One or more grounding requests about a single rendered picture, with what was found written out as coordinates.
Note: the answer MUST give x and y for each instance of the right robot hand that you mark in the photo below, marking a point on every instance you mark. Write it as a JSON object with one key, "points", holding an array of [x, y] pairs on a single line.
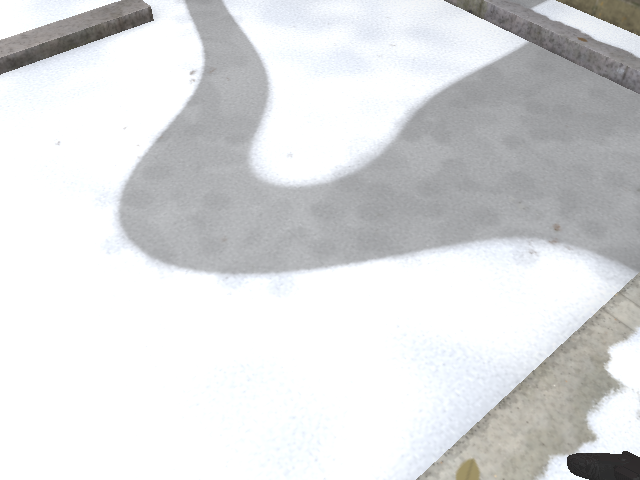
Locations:
{"points": [[605, 466]]}

